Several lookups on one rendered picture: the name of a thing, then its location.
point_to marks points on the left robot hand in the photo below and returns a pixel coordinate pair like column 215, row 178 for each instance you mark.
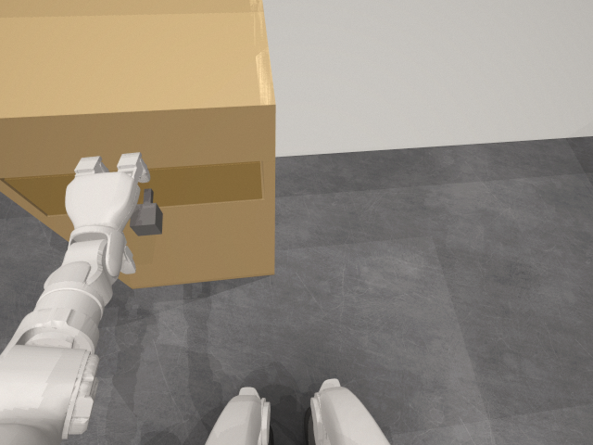
column 99, row 197

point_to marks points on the handle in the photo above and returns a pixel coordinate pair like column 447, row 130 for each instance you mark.
column 147, row 218

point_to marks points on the robot right thigh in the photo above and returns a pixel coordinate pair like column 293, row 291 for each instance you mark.
column 339, row 416

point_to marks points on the drawer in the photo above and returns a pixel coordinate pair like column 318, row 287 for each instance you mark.
column 172, row 186

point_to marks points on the cabinet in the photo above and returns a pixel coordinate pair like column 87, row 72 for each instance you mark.
column 184, row 82

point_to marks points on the left robot forearm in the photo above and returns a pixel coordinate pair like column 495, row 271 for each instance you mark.
column 69, row 310

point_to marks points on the robot left upper arm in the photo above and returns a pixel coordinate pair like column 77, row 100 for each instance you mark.
column 46, row 394

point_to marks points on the left robot shin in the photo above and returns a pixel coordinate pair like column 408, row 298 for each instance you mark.
column 248, row 391

